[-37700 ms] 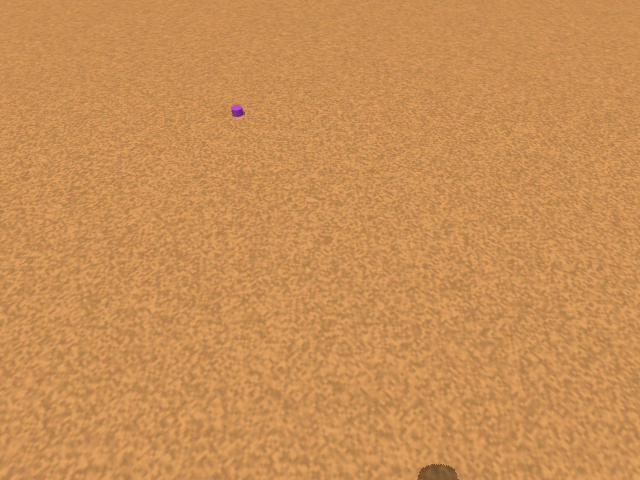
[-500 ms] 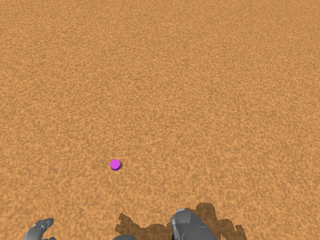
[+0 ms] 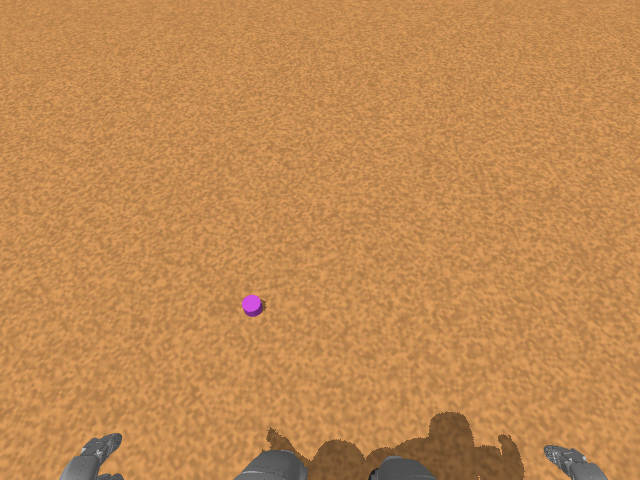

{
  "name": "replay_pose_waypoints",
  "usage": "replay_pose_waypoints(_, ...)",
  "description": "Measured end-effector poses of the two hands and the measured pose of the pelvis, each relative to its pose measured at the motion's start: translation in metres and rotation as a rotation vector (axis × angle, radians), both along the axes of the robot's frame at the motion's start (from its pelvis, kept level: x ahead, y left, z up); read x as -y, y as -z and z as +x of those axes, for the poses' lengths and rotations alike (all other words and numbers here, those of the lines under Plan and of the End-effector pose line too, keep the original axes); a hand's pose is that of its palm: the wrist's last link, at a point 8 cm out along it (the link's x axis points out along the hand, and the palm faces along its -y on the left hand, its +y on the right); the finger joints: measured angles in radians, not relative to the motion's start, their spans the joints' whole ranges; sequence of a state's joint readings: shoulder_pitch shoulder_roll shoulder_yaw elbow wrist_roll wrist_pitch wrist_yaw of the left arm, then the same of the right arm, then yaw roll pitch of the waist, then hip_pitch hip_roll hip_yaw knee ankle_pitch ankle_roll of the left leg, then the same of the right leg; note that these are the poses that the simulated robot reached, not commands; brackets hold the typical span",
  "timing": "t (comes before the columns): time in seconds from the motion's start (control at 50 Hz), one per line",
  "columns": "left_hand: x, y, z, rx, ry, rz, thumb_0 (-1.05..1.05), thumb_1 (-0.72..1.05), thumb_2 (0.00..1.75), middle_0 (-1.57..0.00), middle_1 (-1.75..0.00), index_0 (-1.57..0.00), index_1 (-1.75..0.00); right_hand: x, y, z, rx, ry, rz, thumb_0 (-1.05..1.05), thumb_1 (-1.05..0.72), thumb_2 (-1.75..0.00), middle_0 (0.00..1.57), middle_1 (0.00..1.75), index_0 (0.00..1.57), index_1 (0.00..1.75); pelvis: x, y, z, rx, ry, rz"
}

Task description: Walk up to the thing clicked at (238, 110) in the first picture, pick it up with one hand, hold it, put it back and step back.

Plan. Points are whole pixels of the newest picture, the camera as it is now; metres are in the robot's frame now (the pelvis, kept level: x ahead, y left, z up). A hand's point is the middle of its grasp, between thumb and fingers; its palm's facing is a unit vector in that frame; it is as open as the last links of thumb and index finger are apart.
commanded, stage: step back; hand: left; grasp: from above
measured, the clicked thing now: (252, 305) +0.66 +0.26 -0.74
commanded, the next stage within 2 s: none
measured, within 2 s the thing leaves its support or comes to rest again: neither
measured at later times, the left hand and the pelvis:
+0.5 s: hand out of the picture -0.07 +0.27 -0.16, palm faces -0.08 -0.92 -0.39, open 7.4 cm; pelvis -0.18 +0.00 -0.01, yaw -5 degrees
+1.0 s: hand out of the picture -0.22 +0.26 -0.14, palm faces +0.03 -0.93 -0.37, open 7.4 cm; pelvis -0.35 -0.01 +0.00, yaw +2 degrees
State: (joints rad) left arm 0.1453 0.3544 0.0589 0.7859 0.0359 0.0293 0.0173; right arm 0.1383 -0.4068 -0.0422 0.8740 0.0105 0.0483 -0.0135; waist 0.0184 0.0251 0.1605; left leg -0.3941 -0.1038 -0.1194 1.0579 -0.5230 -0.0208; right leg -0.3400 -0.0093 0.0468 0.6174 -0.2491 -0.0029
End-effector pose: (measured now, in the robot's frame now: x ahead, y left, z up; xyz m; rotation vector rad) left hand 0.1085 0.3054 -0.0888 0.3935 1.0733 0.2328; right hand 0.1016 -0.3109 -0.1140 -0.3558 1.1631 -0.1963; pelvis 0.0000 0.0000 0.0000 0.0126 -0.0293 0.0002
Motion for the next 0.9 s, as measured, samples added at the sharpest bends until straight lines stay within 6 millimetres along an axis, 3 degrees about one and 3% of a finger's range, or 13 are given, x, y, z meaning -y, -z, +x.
replay_pose_waypoints(0.12, -0.023, 0.017, -0.021, 0.060, 0.003, -0.018, 0.01, 0.90, 0.90, -0.20, -0.30, -0.21, -0.30, -0.014, 0.001, -0.056, -0.051, -0.021, -0.045, 0.00, -0.91, -0.90, 0.21, 0.30, 0.21, 0.30, -0.016, 0.012, -0.043, 0.022, -0.033, 0.011)
replay_pose_waypoints(0.28, -0.030, 0.018, -0.082, -0.018, -0.020, -0.048, 0.01, 0.90, 0.90, -0.20, -0.30, -0.21, -0.30, -0.025, -0.026, -0.118, -0.042, 0.002, -0.054, 0.00, -0.90, -0.90, 0.21, 0.30, 0.21, 0.30, -0.020, -0.005, -0.090, 0.014, -0.001, -0.040)
replay_pose_waypoints(0.4, -0.025, 0.024, -0.139, -0.089, 0.004, -0.039, 0.01, 0.90, 0.90, -0.20, -0.30, -0.21, -0.30, -0.015, -0.030, -0.144, 0.042, 0.015, -0.067, 0.00, -0.90, -0.90, 0.21, 0.30, 0.21, 0.30, -0.014, -0.003, -0.133, 0.012, 0.045, -0.041)
replay_pose_waypoints(0.5, -0.011, 0.029, -0.184, -0.116, 0.032, -0.027, 0.01, 0.90, 0.90, -0.20, -0.30, -0.21, -0.30, 0.005, -0.019, -0.173, 0.095, 0.015, -0.056, 0.00, -0.90, -0.90, 0.21, 0.30, 0.21, 0.30, -0.001, 0.008, -0.177, 0.012, 0.084, -0.030)
replay_pose_waypoints(0.56, 0.002, 0.026, -0.219, -0.122, 0.028, -0.019, 0.01, 0.90, 0.90, -0.20, -0.30, -0.21, -0.30, 0.019, -0.008, -0.197, 0.105, 0.034, -0.042, 0.00, -0.90, -0.90, 0.21, 0.30, 0.21, 0.30, 0.009, 0.013, -0.203, 0.024, 0.080, -0.050)
replay_pose_waypoints(0.66, 0.012, 0.010, -0.269, -0.131, -0.007, -0.010, 0.01, 0.90, 0.90, -0.20, -0.30, -0.21, -0.30, 0.026, -0.007, -0.247, 0.053, 0.055, -0.023, 0.00, -0.91, -0.90, 0.21, 0.30, 0.21, 0.30, 0.015, 0.002, -0.233, 0.018, 0.065, 0.011)
replay_pose_waypoints(0.76, 0.008, 0.004, -0.284, -0.065, -0.014, 0.011, 0.01, 0.90, 0.90, -0.20, -0.30, -0.21, -0.31, 0.025, -0.002, -0.301, -0.039, 0.031, -0.029, 0.00, -0.91, -0.90, 0.21, 0.30, 0.21, 0.30, 0.015, 0.002, -0.265, 0.004, 0.014, 0.012)
replay_pose_waypoints(0.9, -0.002, 0.018, -0.305, 0.021, -0.022, -0.020, 0.01, 0.90, 0.90, -0.20, -0.30, -0.21, -0.30, 0.007, 0.002, -0.360, -0.110, -0.010, -0.033, 0.00, -0.91, -0.90, 0.21, 0.30, 0.21, 0.30, 0.008, 0.010, -0.318, 0.023, -0.031, 0.015)
